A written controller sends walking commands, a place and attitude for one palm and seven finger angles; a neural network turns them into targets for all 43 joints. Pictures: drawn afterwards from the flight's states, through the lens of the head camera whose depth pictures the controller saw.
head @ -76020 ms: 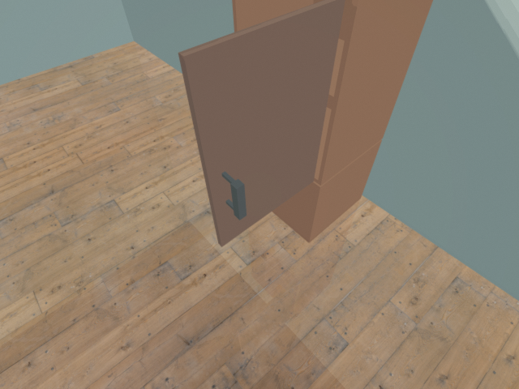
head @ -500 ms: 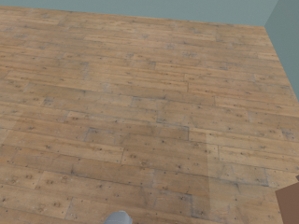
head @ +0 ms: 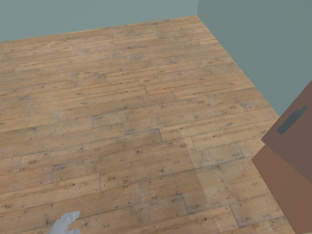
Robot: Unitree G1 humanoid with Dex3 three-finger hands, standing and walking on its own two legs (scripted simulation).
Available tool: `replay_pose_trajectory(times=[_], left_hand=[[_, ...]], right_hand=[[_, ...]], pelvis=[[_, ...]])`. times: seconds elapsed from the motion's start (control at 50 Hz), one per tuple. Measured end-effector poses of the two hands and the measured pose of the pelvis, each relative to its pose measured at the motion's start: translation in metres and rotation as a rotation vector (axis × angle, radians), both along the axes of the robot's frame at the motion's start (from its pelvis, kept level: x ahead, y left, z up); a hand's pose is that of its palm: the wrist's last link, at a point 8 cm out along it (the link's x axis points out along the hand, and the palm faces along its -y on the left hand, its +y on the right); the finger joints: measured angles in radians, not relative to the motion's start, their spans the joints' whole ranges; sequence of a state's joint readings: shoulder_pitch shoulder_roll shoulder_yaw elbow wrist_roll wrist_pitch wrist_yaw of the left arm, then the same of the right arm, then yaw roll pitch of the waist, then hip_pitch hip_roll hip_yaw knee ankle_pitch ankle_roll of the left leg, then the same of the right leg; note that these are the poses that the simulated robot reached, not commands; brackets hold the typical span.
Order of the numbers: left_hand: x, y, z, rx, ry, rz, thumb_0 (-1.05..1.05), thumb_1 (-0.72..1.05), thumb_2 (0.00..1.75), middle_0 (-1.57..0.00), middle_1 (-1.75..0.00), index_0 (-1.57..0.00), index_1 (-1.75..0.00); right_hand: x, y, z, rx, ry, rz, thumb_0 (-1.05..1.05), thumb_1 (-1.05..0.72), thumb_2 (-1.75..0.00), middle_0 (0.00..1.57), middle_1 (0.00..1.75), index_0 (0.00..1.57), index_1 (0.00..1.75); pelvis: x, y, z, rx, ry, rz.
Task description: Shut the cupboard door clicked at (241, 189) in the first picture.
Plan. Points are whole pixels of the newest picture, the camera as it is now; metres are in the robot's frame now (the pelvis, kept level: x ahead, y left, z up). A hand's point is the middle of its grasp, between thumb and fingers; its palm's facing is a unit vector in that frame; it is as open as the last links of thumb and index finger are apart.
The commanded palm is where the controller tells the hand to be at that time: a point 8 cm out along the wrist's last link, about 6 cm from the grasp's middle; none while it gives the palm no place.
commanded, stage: turn to face it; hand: left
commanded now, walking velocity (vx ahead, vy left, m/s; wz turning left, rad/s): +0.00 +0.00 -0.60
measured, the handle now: (292, 119) +0.52 -0.48 -0.10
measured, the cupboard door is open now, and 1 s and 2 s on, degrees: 20 20 20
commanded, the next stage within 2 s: take the last steps up to it in 1.48 s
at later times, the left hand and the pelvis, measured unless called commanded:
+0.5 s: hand out of the picture +0.14 +0.20 -0.17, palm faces -0.21 -0.96 -0.19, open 7.4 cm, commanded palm none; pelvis +0.02 +0.02 +0.01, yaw -16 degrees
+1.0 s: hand (131, 201) +0.23 +0.09 -0.14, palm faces -0.52 -0.80 -0.29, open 7.4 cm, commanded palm none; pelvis +0.02 -0.02 +0.01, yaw -33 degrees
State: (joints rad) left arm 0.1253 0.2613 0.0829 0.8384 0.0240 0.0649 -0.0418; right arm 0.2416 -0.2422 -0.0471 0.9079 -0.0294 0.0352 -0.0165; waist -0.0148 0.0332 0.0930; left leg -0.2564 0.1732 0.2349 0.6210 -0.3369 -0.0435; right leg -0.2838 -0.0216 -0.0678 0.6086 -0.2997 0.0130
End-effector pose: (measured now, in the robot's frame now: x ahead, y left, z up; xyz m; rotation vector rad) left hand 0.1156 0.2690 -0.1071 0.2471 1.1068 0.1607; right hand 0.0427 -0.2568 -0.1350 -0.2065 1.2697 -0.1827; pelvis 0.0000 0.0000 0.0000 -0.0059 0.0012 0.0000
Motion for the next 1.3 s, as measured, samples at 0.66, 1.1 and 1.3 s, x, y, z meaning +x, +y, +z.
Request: replay_pose_trajectory(times=[0.66, 1.1, 1.3], left_hand=[[0.077, -0.019, -0.015, -0.047, 0.133, -0.291, 0.01, 0.90, 0.90, -0.20, -0.30, -0.19, -0.30], [0.121, -0.142, 0.001, 0.004, 0.077, -0.609, 0.01, 0.90, 0.90, -0.21, -0.30, -0.20, -0.30], [0.141, -0.126, -0.029, -0.030, 0.145, -0.635, 0.01, 0.90, 0.90, -0.21, -0.30, -0.20, -0.30]], right_hand=[[-0.031, 0.030, 0.036, -0.057, -0.062, -0.307, 0.01, -0.90, -0.90, 0.20, 0.30, 0.20, 0.30], [-0.121, -0.019, 0.010, -0.011, -0.027, -0.625, 0.01, -0.91, -0.90, 0.20, 0.30, 0.20, 0.30], [-0.088, -0.003, 0.022, -0.082, -0.100, -0.669, 0.01, -0.91, -0.90, 0.20, 0.30, 0.20, 0.30]], pelvis=[[0.028, 0.024, 0.017, -0.041, 0.020, -0.380], [0.022, -0.022, 0.012, 0.030, 0.007, -0.627], [0.051, -0.006, 0.002, 0.004, 0.032, -0.720]])
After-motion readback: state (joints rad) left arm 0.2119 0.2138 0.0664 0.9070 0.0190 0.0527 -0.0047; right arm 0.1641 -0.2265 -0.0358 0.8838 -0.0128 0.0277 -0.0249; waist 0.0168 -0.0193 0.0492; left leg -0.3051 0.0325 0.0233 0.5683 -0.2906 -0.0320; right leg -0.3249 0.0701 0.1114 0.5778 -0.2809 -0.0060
